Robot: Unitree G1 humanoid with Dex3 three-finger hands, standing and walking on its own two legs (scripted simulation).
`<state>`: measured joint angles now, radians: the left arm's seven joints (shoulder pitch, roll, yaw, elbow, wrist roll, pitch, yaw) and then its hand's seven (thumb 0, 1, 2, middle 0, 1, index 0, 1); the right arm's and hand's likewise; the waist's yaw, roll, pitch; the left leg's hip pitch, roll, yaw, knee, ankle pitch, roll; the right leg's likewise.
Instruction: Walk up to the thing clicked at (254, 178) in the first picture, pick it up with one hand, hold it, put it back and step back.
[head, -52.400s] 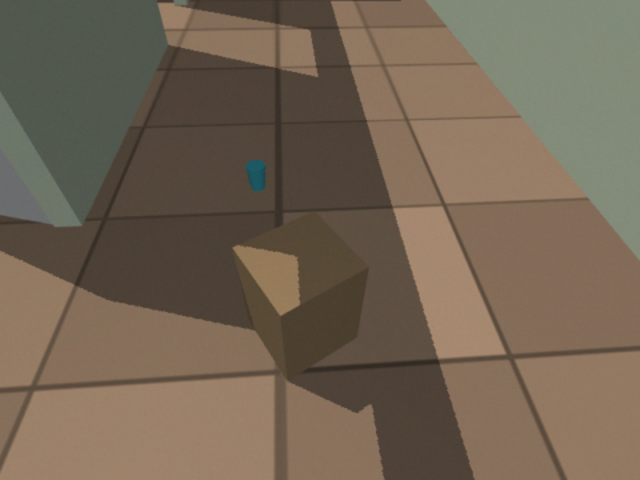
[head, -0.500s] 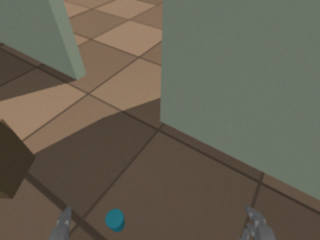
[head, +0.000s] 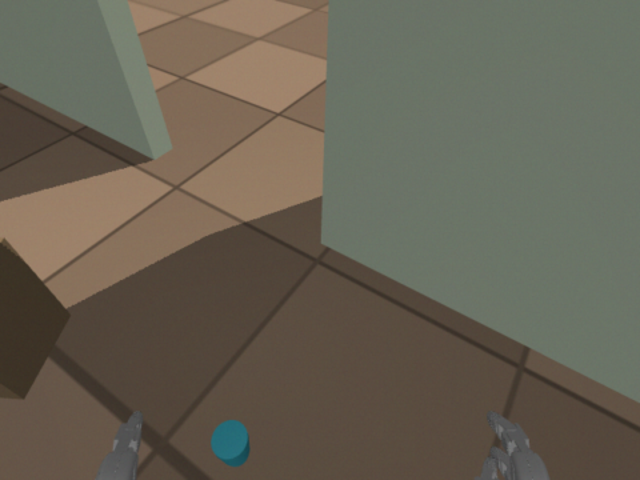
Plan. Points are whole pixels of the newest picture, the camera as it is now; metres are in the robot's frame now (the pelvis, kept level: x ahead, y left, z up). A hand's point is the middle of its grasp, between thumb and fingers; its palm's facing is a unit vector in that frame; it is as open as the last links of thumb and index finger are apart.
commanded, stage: home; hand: left
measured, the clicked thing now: (233, 446) +0.36 +0.22 -0.66
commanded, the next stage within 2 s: stand in 0.18 s
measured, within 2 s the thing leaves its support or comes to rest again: neither
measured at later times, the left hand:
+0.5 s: hand out of the picture +0.16 +0.18 -0.06, palm faces +0.10 -0.95 -0.28, open 15.0 cm
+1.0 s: hand out of the picture +0.07 +0.25 -0.11, palm faces -0.02 -0.94 -0.35, open 7.5 cm
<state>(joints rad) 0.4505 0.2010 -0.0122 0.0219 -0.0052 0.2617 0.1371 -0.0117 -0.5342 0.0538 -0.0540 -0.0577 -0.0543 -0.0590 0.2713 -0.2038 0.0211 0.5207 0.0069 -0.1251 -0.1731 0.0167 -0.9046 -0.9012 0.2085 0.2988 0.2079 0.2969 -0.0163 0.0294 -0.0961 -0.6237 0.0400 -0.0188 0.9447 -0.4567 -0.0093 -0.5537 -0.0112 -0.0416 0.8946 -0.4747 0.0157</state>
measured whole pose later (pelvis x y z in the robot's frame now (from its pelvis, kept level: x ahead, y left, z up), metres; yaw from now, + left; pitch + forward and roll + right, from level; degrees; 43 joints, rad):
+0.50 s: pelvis +0.00 +0.00 +0.00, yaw +0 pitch +8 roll -2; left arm 0.46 0.20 -0.01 0.02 -0.01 0.26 0.14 -0.01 -0.22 0.36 -0.16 -0.22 -0.16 -0.22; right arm 0.27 -0.20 0.02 0.52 0.01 -0.13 -0.17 0.02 -0.91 -0.90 0.21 0.30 0.21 0.30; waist -0.02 0.03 -0.09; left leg -0.63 0.04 -0.02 0.94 -0.45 -0.01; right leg -0.56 -0.01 -0.04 0.90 -0.47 0.02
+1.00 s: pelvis -0.01 +0.01 +0.04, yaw +0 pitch -2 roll +0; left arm 0.23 0.33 0.01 0.91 0.03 0.00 0.03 0.01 0.88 0.89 -0.20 -0.30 -0.20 -0.30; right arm 0.20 -0.31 -0.04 0.98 -0.05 -0.01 -0.01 0.01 -0.91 -0.90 0.21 0.30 0.21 0.30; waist 0.01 -0.01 0.04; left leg -0.28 0.00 0.02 0.59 -0.29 0.01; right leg -0.23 -0.05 -0.02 0.59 -0.32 0.03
